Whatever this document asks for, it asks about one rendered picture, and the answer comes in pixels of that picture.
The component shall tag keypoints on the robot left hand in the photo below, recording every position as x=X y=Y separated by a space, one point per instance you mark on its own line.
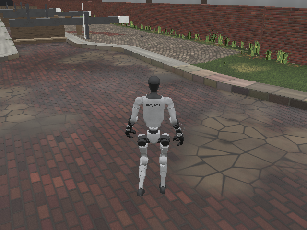
x=128 y=135

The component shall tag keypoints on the robot right thigh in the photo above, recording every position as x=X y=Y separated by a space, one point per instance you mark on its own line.
x=164 y=144

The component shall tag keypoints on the left robot upper arm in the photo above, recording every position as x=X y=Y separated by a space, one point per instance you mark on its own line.
x=135 y=109

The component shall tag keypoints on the right robot forearm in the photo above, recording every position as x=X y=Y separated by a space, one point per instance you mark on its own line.
x=177 y=128

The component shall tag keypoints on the right robot upper arm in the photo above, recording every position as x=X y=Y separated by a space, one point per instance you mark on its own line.
x=171 y=109

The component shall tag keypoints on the left robot forearm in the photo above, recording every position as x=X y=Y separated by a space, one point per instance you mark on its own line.
x=129 y=125

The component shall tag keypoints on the robot right hand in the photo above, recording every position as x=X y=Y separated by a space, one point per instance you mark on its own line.
x=181 y=139

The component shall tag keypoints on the robot right shin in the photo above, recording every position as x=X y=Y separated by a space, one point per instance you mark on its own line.
x=163 y=171

